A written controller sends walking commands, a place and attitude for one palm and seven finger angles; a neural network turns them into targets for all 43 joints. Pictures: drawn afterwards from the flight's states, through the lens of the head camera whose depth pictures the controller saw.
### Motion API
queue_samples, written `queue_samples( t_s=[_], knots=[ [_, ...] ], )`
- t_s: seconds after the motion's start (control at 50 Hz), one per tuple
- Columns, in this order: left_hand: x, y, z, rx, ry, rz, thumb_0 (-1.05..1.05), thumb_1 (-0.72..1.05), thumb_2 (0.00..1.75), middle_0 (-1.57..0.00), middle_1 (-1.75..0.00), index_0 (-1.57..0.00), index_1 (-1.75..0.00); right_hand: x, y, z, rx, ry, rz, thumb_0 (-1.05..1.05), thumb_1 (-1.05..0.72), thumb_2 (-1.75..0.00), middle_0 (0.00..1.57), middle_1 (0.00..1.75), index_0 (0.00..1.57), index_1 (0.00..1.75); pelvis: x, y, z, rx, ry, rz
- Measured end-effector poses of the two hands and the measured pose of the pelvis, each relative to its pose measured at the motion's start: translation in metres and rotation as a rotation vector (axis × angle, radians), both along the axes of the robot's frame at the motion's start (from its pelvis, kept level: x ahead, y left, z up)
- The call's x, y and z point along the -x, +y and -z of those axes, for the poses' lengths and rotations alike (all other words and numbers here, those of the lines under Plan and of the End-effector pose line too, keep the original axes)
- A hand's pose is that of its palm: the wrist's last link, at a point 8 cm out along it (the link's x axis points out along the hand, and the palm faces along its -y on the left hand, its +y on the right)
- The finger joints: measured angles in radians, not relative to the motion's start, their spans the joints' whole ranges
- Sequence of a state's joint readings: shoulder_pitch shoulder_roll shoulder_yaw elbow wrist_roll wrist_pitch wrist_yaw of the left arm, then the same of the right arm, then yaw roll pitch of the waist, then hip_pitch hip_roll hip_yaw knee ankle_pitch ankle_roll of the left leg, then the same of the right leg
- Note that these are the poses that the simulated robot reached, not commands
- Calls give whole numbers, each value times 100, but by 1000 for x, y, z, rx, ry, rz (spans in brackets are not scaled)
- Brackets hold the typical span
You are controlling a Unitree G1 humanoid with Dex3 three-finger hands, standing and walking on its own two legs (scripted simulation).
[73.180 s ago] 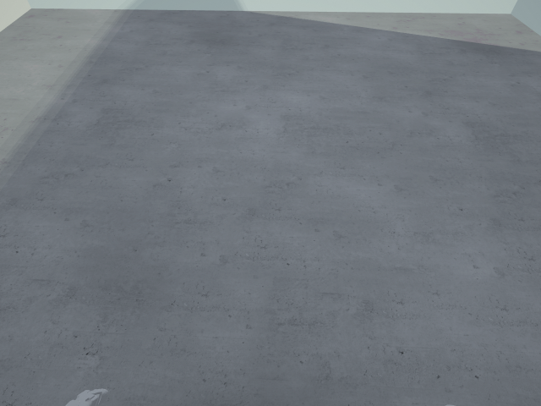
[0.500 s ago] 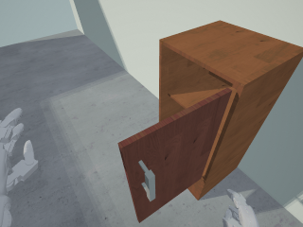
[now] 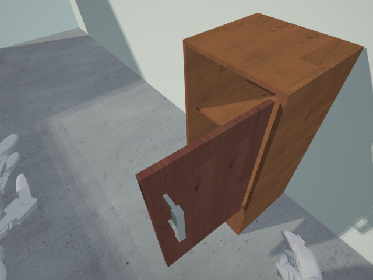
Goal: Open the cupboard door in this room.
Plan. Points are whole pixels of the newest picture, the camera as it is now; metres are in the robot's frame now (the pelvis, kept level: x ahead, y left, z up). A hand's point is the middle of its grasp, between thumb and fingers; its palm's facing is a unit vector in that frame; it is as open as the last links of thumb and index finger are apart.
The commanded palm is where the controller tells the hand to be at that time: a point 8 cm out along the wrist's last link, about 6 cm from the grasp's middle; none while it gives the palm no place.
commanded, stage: step back with the hand held close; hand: left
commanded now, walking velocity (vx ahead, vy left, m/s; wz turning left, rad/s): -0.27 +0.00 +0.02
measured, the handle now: (174, 218) +0.27 +0.06 -0.05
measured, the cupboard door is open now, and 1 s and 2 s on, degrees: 88 88 88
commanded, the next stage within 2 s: stop stepping back and stand still in 1.06 s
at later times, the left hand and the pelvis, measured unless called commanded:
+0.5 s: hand out of the picture +0.12 +0.28 +0.15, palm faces +0.44 -0.76 -0.49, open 7.4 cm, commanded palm +0.07 +0.32 +0.17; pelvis -0.07 +0.02 -0.02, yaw +0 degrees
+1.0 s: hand out of the picture +0.07 +0.29 +0.17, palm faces +0.46 -0.76 -0.46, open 7.4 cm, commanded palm +0.01 +0.31 +0.17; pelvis -0.13 +0.01 -0.01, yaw +0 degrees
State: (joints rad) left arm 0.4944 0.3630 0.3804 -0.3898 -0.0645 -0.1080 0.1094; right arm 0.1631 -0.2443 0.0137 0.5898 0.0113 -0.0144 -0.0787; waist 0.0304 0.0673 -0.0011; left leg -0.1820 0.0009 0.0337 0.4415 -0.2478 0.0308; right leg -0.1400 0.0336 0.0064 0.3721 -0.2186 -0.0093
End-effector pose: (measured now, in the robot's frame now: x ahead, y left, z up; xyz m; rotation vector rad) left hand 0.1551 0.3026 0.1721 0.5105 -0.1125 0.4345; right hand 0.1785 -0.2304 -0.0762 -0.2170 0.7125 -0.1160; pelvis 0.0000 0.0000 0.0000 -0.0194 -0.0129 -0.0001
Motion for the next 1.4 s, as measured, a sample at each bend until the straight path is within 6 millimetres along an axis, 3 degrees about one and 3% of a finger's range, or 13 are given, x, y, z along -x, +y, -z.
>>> queue_samples(
  t_s=[0.18, 0.52, 0.74, 0.96, 1.08, 1.16, 1.22, 1.3, 1.4],
  knots=[
    [6, 3, -1, -60, 32, 88, 2, 89, 89, -21, -30, -21, -30, 28, -8, -3, 35, 45, 86, 2, -90, -90, 20, 30, 21, 30, 17, 10, 1, -7, 24, 14],
    [76, 14, 1, -96, -90, 35, 2, 89, 89, -21, -30, -21, -30, 87, 12, 11, 38, 12, 26, 2, -90, -90, 20, 30, 21, 30, 75, 15, 18, 1, -1, -6],
    [100, 7, -2, -93, -166, 63, 2, 89, 89, -21, -30, -21, -30, 129, 4, 19, 63, 74, 24, 2, -90, -90, 20, 30, 21, 30, 102, 14, 21, 8, 12, -25],
    [125, 27, -13, -141, -161, 60, 2, 89, 89, -21, -30, -21, -30, 155, 13, 10, 71, 77, 39, 2, -90, -90, 20, 30, 21, 30, 125, 16, 13, 58, 62, -25],
    [136, 1, -1, -66, -132, 108, 2, 89, 90, -21, -30, -21, -30, 157, 20, 10, 31, 44, -35, 2, -90, -90, 20, 30, 21, 30, 152, 2, 13, 29, 126, 29],
    [144, -28, 1, -99, -121, 225, 2, 89, 90, -21, -30, -21, -30, 170, 11, 18, 8, 26, -39, 1, -90, -90, 20, 30, 21, 30, 186, -8, 20, 42, 105, 53],
    [157, -40, -6, -135, -128, 292, 2, 89, 89, -21, -30, -21, -30, 192, 0, 16, 1, 32, 10, 1, -90, -90, 20, 30, 21, 30, 195, -13, 20, 46, 66, 45],
    [179, -30, -12, -175, -124, 273, 1, 89, 89, -22, -30, -21, -30, 221, -19, 11, 39, 15, 80, 1, -90, -90, 20, 30, 21, 30, 193, -12, 24, 38, 19, 42],
    [189, 1, -3, -120, -188, 133, 1, 89, 89, -22, -30, -22, -30, 249, -37, 18, 115, 46, 142, 2, -90, -90, 20, 30, 21, 30, 180, 0, 28, 38, -30, 32]
  ],
)
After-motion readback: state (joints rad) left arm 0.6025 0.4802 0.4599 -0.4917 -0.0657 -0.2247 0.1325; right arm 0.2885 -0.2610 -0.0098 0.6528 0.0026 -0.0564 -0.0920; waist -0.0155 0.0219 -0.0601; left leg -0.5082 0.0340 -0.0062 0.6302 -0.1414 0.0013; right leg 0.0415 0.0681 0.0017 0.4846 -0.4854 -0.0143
